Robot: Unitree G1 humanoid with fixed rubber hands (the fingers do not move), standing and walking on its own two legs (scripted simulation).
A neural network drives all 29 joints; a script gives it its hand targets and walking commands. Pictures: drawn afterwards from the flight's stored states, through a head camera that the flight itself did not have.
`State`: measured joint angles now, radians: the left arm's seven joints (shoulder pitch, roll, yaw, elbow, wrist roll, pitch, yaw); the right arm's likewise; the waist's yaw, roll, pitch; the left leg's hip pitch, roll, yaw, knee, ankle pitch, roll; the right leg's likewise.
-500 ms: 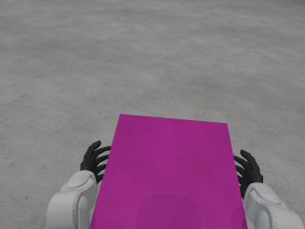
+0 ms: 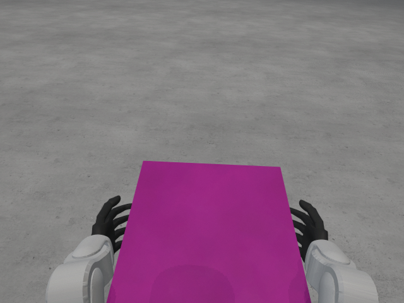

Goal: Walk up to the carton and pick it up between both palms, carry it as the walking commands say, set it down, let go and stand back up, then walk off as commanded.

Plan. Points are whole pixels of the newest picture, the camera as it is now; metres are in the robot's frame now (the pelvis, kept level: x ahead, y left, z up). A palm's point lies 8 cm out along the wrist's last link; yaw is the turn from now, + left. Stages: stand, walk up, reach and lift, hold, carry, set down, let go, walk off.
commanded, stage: carry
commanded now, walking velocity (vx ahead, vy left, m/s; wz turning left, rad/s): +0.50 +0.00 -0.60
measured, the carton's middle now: (207, 252) +0.25 +0.01 +0.02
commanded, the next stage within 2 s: none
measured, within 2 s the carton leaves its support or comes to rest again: neither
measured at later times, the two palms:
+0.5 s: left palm (195, 133) +0.57 +0.06 +0.07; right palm (327, 155) +0.51 -0.29 +0.07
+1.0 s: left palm (251, 78) +0.91 -0.13 +0.10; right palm (350, 107) +0.73 -0.43 +0.09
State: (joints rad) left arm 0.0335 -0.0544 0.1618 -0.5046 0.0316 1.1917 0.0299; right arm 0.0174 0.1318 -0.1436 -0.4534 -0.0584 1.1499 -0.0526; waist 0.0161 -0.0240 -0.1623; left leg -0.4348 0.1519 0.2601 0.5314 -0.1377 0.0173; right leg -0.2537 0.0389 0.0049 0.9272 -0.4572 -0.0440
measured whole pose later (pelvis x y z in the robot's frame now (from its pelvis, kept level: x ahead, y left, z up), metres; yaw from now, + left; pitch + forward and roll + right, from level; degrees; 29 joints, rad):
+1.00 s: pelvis +0.62 -0.16 -0.01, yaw -33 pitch +3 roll +0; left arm 0.06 -0.10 0.17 -0.59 0.04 1.17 0.02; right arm 0.03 0.13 -0.15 -0.56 -0.05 1.16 -0.04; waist 0.02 0.00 -0.13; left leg -0.49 0.08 0.20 0.51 -0.09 -0.05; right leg 0.07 0.11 0.15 0.48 -0.47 -0.11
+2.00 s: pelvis +1.02 -0.66 -0.01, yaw -68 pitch +3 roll -1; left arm 0.11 -0.12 0.14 -0.66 0.05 1.16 0.02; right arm 0.08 0.12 -0.15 -0.63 -0.04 1.15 -0.02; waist 0.02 0.01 -0.11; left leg -0.50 0.09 0.16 0.50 -0.08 -0.06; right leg 0.08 0.12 0.16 0.37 -0.45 -0.10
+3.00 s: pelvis +1.05 -1.25 -0.01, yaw -97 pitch +2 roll +0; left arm 0.08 -0.11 0.14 -0.64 0.06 1.18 0.02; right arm 0.04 0.11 -0.14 -0.61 -0.06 1.18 -0.03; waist 0.00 0.00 -0.10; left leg -0.46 0.05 0.23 0.50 -0.07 0.05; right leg 0.00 0.09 0.06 0.51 -0.43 -0.04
